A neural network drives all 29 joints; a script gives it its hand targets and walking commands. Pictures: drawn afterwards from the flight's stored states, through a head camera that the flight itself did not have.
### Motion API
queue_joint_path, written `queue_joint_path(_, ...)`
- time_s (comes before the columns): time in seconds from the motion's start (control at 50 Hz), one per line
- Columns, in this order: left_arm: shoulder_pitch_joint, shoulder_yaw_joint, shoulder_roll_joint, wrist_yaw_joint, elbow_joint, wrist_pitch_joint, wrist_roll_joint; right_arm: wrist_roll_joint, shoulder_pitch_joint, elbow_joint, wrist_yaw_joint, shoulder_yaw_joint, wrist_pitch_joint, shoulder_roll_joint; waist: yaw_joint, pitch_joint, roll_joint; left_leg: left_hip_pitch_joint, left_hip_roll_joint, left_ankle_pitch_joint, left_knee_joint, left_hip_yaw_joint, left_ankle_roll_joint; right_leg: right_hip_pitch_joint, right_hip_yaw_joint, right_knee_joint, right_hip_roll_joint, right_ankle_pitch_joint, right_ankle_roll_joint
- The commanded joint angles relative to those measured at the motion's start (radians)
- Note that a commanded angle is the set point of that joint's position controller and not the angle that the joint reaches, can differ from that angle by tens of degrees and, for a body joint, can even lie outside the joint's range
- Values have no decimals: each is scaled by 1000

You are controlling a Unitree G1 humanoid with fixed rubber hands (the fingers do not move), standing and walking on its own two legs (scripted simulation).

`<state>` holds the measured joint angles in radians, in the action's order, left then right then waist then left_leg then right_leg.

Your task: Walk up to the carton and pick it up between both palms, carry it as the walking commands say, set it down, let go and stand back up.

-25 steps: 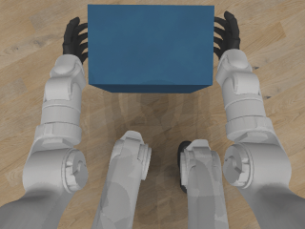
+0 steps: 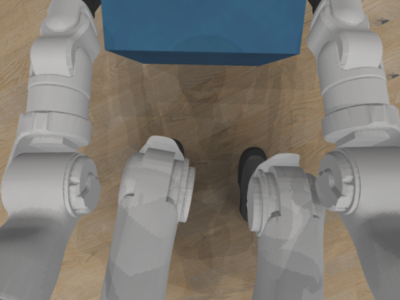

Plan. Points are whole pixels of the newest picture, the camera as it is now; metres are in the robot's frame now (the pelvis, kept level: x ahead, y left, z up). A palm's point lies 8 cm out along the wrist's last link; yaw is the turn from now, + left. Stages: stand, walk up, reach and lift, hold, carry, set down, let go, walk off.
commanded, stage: set down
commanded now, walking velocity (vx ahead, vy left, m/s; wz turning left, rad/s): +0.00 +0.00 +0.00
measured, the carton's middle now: (202, 9) +0.53 +0.07 -0.26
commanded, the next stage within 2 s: none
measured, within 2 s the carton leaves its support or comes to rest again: rests again in 0.72 s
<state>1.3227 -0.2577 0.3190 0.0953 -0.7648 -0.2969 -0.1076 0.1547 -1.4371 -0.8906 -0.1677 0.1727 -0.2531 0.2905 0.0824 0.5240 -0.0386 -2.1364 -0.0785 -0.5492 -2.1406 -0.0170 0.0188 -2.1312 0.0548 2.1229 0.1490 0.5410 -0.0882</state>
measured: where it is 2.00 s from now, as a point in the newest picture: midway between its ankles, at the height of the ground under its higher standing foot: (207, 192)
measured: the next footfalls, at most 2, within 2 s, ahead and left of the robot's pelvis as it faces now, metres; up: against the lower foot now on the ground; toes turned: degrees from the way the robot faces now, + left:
none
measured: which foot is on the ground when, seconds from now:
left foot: down 0.00-1.00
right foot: down 0.00-1.00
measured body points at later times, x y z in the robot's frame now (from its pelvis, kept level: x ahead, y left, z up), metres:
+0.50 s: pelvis +0.00 +0.00 -0.02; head +0.37 +0.03 +0.22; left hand +0.51 +0.25 -0.20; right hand +0.57 -0.10 -0.20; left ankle +0.13 +0.11 -0.36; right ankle +0.13 -0.12 -0.36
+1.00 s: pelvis +0.01 -0.01 -0.03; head +0.37 +0.03 +0.24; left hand +0.51 +0.24 -0.21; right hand +0.57 -0.10 -0.21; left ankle +0.13 +0.11 -0.36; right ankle +0.13 -0.12 -0.36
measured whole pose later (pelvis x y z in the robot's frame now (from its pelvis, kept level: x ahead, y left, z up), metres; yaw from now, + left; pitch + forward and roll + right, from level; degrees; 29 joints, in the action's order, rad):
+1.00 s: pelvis +0.01 -0.01 -0.03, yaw +0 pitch +33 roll +0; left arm 1.36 -0.18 0.34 0.07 -1.07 -0.19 -0.13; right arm 0.15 -1.44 -1.14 -0.16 0.14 -0.14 0.28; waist 0.10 0.39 -0.04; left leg -2.23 -0.03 -0.57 -2.23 0.00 0.00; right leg -2.23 0.02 2.22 0.12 0.57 -0.05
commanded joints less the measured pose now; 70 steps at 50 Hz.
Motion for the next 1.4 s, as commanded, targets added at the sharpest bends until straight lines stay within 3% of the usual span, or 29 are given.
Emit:
queue_joint_path(0.0,804,439,-786,-233,275,105,-125,126,-695,262,232,-426,79,-923,109,-1953,1,813,4,474,155,92,-4,594,-138,-83,-8,-302,73)
queue_joint_path(0.06,772,415,-807,-241,182,102,-103,124,-703,201,242,-407,83,-917,116,-1848,-5,761,8,405,161,89,-7,556,-142,-80,-9,-236,75)
queue_joint_path(0.14,781,413,-845,-270,143,103,-123,85,-665,139,245,-364,84,-926,61,-1775,-27,688,6,370,152,84,-5,555,-149,-70,-6,-230,82)
queue_joint_path(0.22,791,410,-857,-288,128,105,-123,65,-651,109,254,-327,92,-923,45,-1722,6,668,5,361,146,81,-2,514,-151,-59,-5,-216,89)
queue_joint_path(0.32,841,417,-838,-283,189,125,-156,90,-695,165,250,-357,107,-931,67,-1792,-9,691,1,430,123,80,-5,551,-142,-38,-5,-280,90)
queue_joint_path(0.36,858,428,-827,-276,218,131,-173,100,-720,202,243,-369,116,-919,61,-1838,-11,711,-2,461,110,79,-4,580,-139,-31,-8,-313,89)
queue_joint_path(0.4,874,422,-800,-265,239,141,-178,119,-747,223,234,-385,124,-922,80,-1884,-28,725,-2,478,104,80,-7,617,-138,-23,-8,-335,83)
queue_joint_path(0.44,871,413,-776,-259,225,146,-169,123,-734,194,232,-385,122,-934,95,-1848,-39,700,0,452,104,83,-12,607,-134,-23,-9,-319,81)
queue_joint_path(0.54,828,398,-797,-274,108,139,-140,93,-688,95,247,-348,116,-926,86,-1651,-20,610,7,345,115,84,-15,516,-131,-39,-8,-223,86)
queue_joint_path(0.56,816,385,-791,-275,85,139,-125,95,-681,69,253,-341,115,-929,105,-1609,-11,590,12,331,117,88,-16,496,-125,-43,-9,-208,87)
queue_joint_path(0.58,808,383,-793,-280,75,139,-121,88,-675,56,258,-337,112,-928,102,-1592,-16,584,12,323,119,87,-16,480,-130,-40,-10,-199,87)
queue_joint_path(0.7,801,366,-808,-297,81,154,-132,84,-673,79,264,-338,126,-943,112,-1602,-41,542,11,386,96,85,-15,504,-117,-23,-6,-277,88)
queue_joint_path(0.76,796,376,-809,-298,88,162,-141,80,-657,79,259,-337,136,-932,101,-1599,-26,532,7,411,88,84,-10,501,-112,-22,-5,-307,88)
queue_joint_path(0.88,779,360,-781,-299,34,166,-115,61,-636,29,266,-318,137,-913,97,-1446,-31,475,14,340,95,78,-16,417,-109,-28,-12,-226,87)
queue_joint_path(0.9,772,359,-781,-299,24,168,-112,53,-617,9,268,-305,138,-903,86,-1413,-20,467,15,331,101,75,-14,397,-111,-29,-11,-220,88)
queue_joint_path(1.02,711,333,-788,-304,-22,181,-102,27,-564,-26,278,-287,149,-911,93,-1330,-39,418,13,361,97,60,-18,332,-107,-23,-11,-241,87)
queue_joint_path(1.1,684,319,-773,-305,-43,185,-85,15,-532,-57,284,-260,151,-890,95,-1255,-21,391,13,352,101,55,-18,276,-99,-29,-12,-219,91)
queue_joint_path(1.38,686,294,-695,-307,-109,186,-74,1,-551,-74,280,-248,144,-805,89,-1169,-32,346,32,246,100,48,-24,288,-88,-33,-26,-133,92)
